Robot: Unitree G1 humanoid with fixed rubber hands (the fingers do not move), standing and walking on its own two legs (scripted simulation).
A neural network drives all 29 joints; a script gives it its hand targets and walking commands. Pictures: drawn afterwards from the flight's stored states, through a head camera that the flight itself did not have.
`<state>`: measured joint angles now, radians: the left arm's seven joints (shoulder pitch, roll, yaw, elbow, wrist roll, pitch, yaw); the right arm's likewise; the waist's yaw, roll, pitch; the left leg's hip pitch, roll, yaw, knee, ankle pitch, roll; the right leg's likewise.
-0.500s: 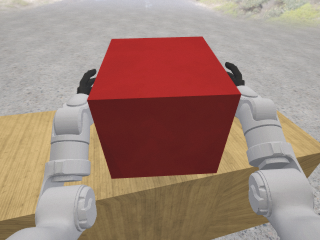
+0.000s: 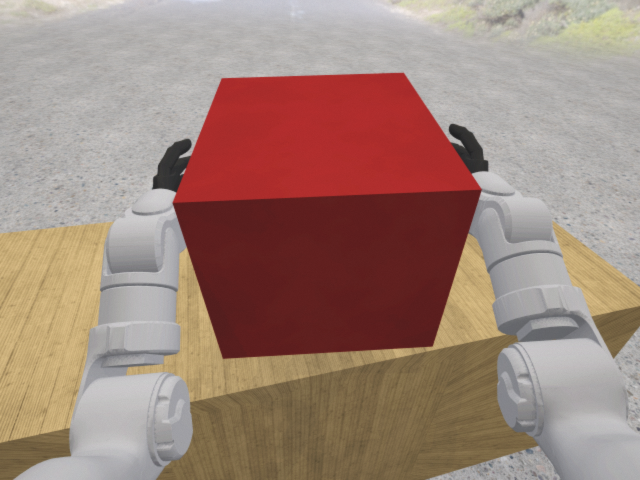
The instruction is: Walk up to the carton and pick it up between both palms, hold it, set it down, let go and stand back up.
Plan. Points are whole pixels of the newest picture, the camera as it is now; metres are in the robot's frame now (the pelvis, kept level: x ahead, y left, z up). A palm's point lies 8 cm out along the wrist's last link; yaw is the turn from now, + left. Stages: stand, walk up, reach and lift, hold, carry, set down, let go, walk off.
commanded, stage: set down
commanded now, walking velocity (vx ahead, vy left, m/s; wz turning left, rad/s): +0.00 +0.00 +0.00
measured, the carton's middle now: (320, 204) +0.42 +0.00 +0.20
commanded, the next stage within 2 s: none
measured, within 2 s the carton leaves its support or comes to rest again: neither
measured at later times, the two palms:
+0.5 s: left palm (151, 203) +0.38 +0.21 +0.22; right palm (434, 187) +0.41 -0.15 +0.23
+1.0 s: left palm (168, 213) +0.39 +0.20 +0.20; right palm (436, 203) +0.42 -0.16 +0.20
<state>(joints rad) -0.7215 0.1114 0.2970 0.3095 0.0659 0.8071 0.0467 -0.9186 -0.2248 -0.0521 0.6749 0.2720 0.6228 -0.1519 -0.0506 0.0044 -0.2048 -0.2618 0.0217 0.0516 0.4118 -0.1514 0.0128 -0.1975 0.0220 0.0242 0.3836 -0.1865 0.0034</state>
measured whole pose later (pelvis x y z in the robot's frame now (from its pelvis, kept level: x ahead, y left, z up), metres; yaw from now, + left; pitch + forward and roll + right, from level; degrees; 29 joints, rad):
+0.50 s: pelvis +0.00 +0.00 +0.00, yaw +0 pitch -2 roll +0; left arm -0.79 0.10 0.41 0.47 0.16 0.62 -0.03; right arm -0.98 -0.15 -0.19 0.90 0.15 0.37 -0.08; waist 0.01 0.00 -0.11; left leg -0.20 0.01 0.05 0.38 -0.15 0.01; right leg -0.15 0.01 0.02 0.38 -0.20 0.00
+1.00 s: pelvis +0.01 -0.01 +0.00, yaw +0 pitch -1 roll +0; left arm -0.76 0.09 0.35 0.55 0.15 0.47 0.01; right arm -0.90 -0.16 -0.19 0.89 0.14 0.24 -0.05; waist 0.02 0.00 -0.10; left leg -0.20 0.02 0.05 0.38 -0.15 0.01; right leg -0.15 0.02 0.02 0.37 -0.20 0.00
